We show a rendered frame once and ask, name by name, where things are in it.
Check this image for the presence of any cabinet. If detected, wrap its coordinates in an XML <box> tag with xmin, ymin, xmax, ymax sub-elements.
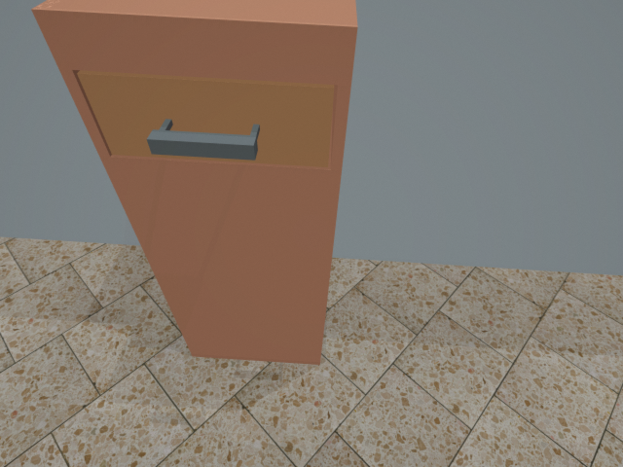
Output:
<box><xmin>31</xmin><ymin>0</ymin><xmax>357</xmax><ymax>365</ymax></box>

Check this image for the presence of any handle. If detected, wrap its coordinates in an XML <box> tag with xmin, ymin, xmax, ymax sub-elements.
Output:
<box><xmin>147</xmin><ymin>119</ymin><xmax>260</xmax><ymax>161</ymax></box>

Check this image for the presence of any drawer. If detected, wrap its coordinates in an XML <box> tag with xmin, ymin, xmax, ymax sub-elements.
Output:
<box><xmin>77</xmin><ymin>70</ymin><xmax>334</xmax><ymax>167</ymax></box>

